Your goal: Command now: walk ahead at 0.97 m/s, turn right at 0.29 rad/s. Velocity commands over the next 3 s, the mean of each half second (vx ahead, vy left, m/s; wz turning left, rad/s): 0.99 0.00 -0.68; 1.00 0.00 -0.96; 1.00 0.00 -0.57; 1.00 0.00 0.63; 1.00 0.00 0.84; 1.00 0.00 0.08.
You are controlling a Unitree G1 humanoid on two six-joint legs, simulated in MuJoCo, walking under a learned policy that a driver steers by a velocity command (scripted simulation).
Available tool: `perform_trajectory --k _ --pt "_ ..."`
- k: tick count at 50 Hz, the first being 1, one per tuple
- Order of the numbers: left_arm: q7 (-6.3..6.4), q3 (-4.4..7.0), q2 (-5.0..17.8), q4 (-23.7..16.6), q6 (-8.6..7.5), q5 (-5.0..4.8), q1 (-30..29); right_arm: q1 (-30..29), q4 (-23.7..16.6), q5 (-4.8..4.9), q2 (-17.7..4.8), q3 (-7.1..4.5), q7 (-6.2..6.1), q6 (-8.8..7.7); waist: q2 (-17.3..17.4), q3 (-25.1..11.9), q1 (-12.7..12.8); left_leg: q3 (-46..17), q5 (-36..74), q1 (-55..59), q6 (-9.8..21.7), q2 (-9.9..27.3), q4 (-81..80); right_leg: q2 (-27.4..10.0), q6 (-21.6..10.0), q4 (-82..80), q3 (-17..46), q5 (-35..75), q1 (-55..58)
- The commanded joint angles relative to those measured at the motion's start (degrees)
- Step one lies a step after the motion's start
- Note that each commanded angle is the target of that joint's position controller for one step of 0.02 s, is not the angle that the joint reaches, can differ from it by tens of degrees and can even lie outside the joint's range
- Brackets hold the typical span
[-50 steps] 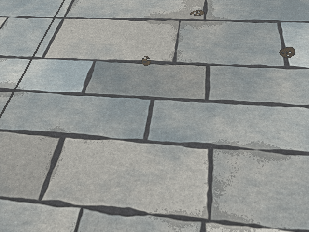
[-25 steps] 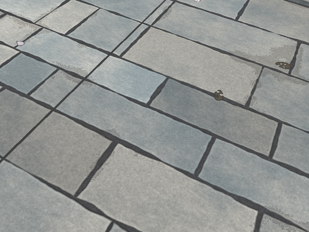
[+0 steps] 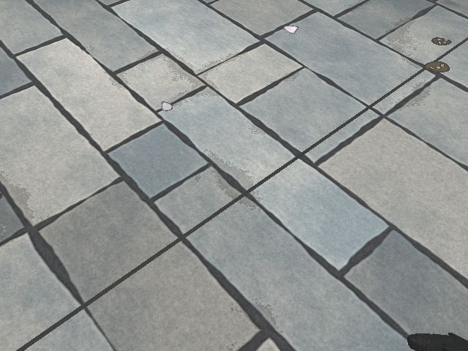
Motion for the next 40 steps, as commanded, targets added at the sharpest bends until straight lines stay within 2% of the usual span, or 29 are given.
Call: perform_trajectory --k 1,2,4,6,7,8,9,10,11,12,13,14,15,17,19,21,25,27,29,30,31,32,33,34,35,36,37,38,40 --pt "1.24 0.99 6.88 -7.67 -1.74 -1.22 -11.36 -0.46 -5.25 -1.73 -1.86 0.73 0.95 -1.75 -4.08 6.3 -7.3 -3.14 9.82 2.83 -2.56 3.8 -15.18 -13.46 -11.32 -16.22 18.38 -3.97 -13.22" --pt "1.41 1.57 8.56 -8.19 -1.87 -1.4 -11.32 -2.25 -5.45 -1.76 -2.21 0.8 1.46 -2.23 -3.82 5.84 -6.95 -1.1 14.81 10.59 -3.62 1.85 -20.79 -11.48 -10.09 -16.69 15.1 -2.45 -17.67" --pt "1.27 2.29 10.67 -8.06 -1.93 -1.8 -7.4 -4.42 -5.39 -0.59 -3.9 0.02 1.72 -2.52 -4.01 4.92 -5.5 0.1 21.52 19.82 -5.32 -0.72 -25.21 -12.6 -9.11 -17.76 15.69 -2.55 -18.35" --pt "1.24 2.02 9.76 -7.3 -0.91 -2.14 -4.33 -4.29 -5.2 0.39 -6.15 -1.26 1.03 -2.36 -4.03 4.79 -5.78 -0.5 18.88 20.33 -5.47 -1.14 -29.7 -13.68 -7.2 -13.22 16.28 -0.51 -11.11" --pt "1.17 1.68 9.13 -6.83 -0.21 -1.63 -2.95 -1.82 -4.77 0.61 -7.74 -2.36 0.6 -2.33 -3.63 2.81 -7.44 0.4 15.54 23.67 -4.6 -2.21 -31.13 -12.94 -5.88 -7.39 15.53 4.84 -8.38" --pt "0.93 1.33 8.84 -6.48 0.35 -0.65 -2.33 4.72 -3.66 0.88 -9.5 -3.78 0.11 -2.2 -3.86 -1.78 -11.63 2.18 12.42 32.05 -3.65 -3.2 -30.85 -10.64 -4.03 4.02 13.29 13.91 -8.72" --pt "0.74 0.45 7.11 -7.66 0.42 0.84 -4.07 16.57 -1.71 0.72 -11.15 -5.02 -0.59 -1.76 -3.74 -9.82 -18.1 -0.35 9.3 47.74 -2.59 0.72 -26.52 -8.11 -1.21 21.14 11.03 15.72 -17.06" --pt "0.94 -2.04 -2.52 -9.62 -0.29 0.16 3.05 23.66 -0.21 -1.33 -17.22 -6.11 -0.82 -1.2 15.68 -20.06 -14.14 -28.31 -14.58 61.58 3.82 16.23 -36.25 -2.45 1.21 46.38 7.05 -11.19 -29.52" --pt "1.36 -2.51 -1.55 -10.54 -0.65 -3.7 5.21 23.92 0.37 -1.33 -16.44 -5.98 0.12 -1.12 23.8 -22.84 -12.44 -52.75 -34.4 61.32 7.5 21.27 -50.93 -3.39 0.92 59.26 8.18 -11.96 -37.91" --pt "1.8 -1.53 2.16 -10.63 -0.22 -4.9 -0.83 18.95 0.47 -0.55 -11.96 -5.07 -0.02 -0.97 15.36 -11.96 -12.37 -46.71 -33.09 54.81 6.47 20.44 -52.71 -6.42 1.23 64.55 6.07 -6.91 -43.86" --pt "1.77 -1.53 2.83 -11.41 0.14 -3.92 -5.8 16.51 1.18 -0.71 -9.21 -4.5 -0.17 -0.67 9.29 -6.07 -12.01 -36.08 -22.12 48.49 6.0 19.38 -50.74 -9.22 0.99 64.6 4.29 -3.48 -44.89" --pt "1.53 -1.35 2.79 -11.83 0.79 -2.3 -9.08 13.84 1.94 -1.79 -6.73 -3.97 -0.13 -0.56 3.82 -2.19 -10.36 -26.72 -11.12 40.69 5.4 16.89 -50.09 -11.38 0.7 61.48 3.91 -1.07 -41.79" --pt "0.93 -0.9 2.6 -12.41 1.65 -1.9 -9.8 11.14 2.71 -2.58 -4.8 -3.64 -0.28 -0.77 5.2 -0.27 -7.88 -19.8 -3.99 34.81 5.02 14.93 -50.27 -13.12 0.67 58.14 5.02 0.25 -38.23" --pt "0.1 -0.84 0.77 -12.85 3.88 -2.28 -11.44 8.12 4.3 -1.63 -1.77 -3.27 -0.47 -1.16 4.81 2.25 -5.82 -8.12 4.58 30.89 2.9 12.12 -52.24 -14.6 0.23 54.51 4.95 -0.46 -35.9" --pt "-0.4 -1.38 -0.47 -14.54 4.91 -1.59 -13.41 7.64 5.39 -0.93 -3.13 -3.78 -0.81 -1.63 2.92 4.5 -4.56 -2.1 12.85 29.75 3.67 13.41 -53.95 -15.47 0.77 51.85 4.72 2.15 -38.05" --pt "-1.03 -1.54 0.07 -15.71 4.73 -1.26 -15.64 6.1 5.6 -1.47 -4.82 -4.19 -1.39 -1.69 0.69 6.06 -3.45 4.72 15.17 28.6 3.18 12.01 -56.15 -14.99 1.09 45.39 3.37 7.99 -37.93" --pt "-3.18 -1.74 1.49 -17.47 3.81 -0.92 -24.4 8.93 6.94 -1.2 -10.32 -5.42 -1.89 -1.45 -4.31 8.75 -5.82 15.62 23.04 31.59 0.99 9.41 -59.36 -11.59 -1.42 25.94 -5.04 19.82 -30.65" --pt "-3.57 -0.68 4.11 -17.81 3.45 -1.41 -24.79 10.67 7.31 -1.28 -13.71 -6.04 -1.8 -0.73 -1.31 5.99 -4.49 17.89 52.86 36.74 0.19 9.32 -54.05 -6.18 -3.4 22.27 -10.67 18.53 -22.88" --pt "-3.35 1.4 8.32 -16.46 4.01 -2.55 -15.94 10.3 6.7 -0.63 -17.22 -6.88 -1.92 0.94 4.6 -0.36 1.99 18.27 79.85 41.04 0.04 10.8 -38.37 -1.57 -5.6 23.11 -13.18 10.83 -12.29" --pt "-3.03 3.29 11.89 -13.71 4.65 -2.5 -4.93 8.39 5.53 -0.32 -17.94 -7.17 -1.92 1.39 5.71 -5.78 7.56 17.16 83.73 36.21 0.37 11.06 -24.63 -0.2 -7.61 22.97 -12.31 7.92 1.85" --pt "-1.98 5.35 15.24 -9.51 5.46 -2.37 7.73 6.1 4.72 -0.12 -15.7 -6.5 -1.91 0.91 1.28 -9.68 13.11 16.22 65.26 22.71 -1.47 7.26 -4.16 -1.41 -10.25 17.6 -6.23 10.61 21.95" --pt "-1.05 5.51 17.74 -8.04 6.12 -2.39 6.35 4.21 3.2 -1.52 -4.17 -3.23 -1.49 -1.12 -19.86 -4.11 7.98 13.61 -7.49 4.38 -3.92 -6.69 24.98 -6.76 -13.33 14.58 8.07 17.34 27.41" --pt "-1.66 3.82 18.24 -13.02 3.78 -0.09 -1.11 14.64 -2.13 0.36 -2.54 -1.56 -0.72 -4.11 -23.76 -19.79 -2.58 -2.99 -14.31 -12.21 -3.32 -9.42 33.61 -18.42 -26.5 0.4 46.05 -12.65 38.5" --pt "-1.7 3.56 13.01 -14.41 2.68 -0.25 -0.91 6.05 -2.78 1.35 -9.28 -2.39 -0.62 -5.71 -10.56 -17.35 2.26 -6.97 -7.05 -12.98 -1.07 -5.62 27.34 -19.38 -22.47 -9.09 51.38 -24.76 33.6" --pt "-1.93 3.2 12.03 -13.29 1.25 0.15 -1.88 2.0 -4.07 2.4 -9.44 -2.68 -0.84 -5.89 -3.13 -6.37 -0.63 -5.65 -3.66 -13.51 -0.58 -4.44 20.66 -18.55 -20.11 -12.04 48.62 -22.45 22.83" --pt "-2.09 2.74 10.6 -13.42 0.16 0.22 -5.75 2.21 -2.55 0.93 -8.39 -2.37 -1.53 -5.35 4.13 -3.86 -3.7 -6.51 -0.65 -8.47 -0.87 -1.33 14.78 -16.71 -17.89 -10.74 43.9 -17.09 14.29" --pt "-1.8 2.48 10.12 -13.93 -0.19 0.41 -9.35 3.86 -1.71 -0.35 -7.92 -2.59 -1.59 -4.66 3.78 -1.3 -6.43 -7.1 1.03 -4.1 -2.05 -0.39 10.66 -13.68 -17.54 -9.72 38.71 -10.89 6.38" --pt "-1.32 2.11 9.07 -14.21 -0.23 0.74 -11.09 4.78 -1.25 -0.81 -8.41 -2.92 -1.37 -3.62 1.59 0.48 -7.91 -7.37 1.79 -1.23 -3.22 0.25 7.72 -11.28 -17.46 -10.29 34.71 -7.25 0.93" --pt "-0.29 1.38 7.07 -13.07 -0.1 -0.57 -10.72 2.86 -1.71 -1.54 -7.64 -2.93 -1.43 -2.45 0.72 3.18 -7.96 -5.74 2.02 0.68 -5.29 1.23 -0.86 -8.8 -16.85 -11.26 28.22 -1.54 -5.1"
Next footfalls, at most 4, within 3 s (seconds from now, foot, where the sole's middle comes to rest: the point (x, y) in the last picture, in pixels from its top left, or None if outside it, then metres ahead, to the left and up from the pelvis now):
0.18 left None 0.37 0.18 -0.77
0.62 right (319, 289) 0.69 -0.18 -0.77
1.06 left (355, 183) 1.13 -0.33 -0.77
1.56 right None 1.00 -0.84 -0.77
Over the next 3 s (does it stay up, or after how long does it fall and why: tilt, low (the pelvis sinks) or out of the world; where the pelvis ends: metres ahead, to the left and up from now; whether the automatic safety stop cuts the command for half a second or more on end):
stays up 1.90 -1.45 -0.03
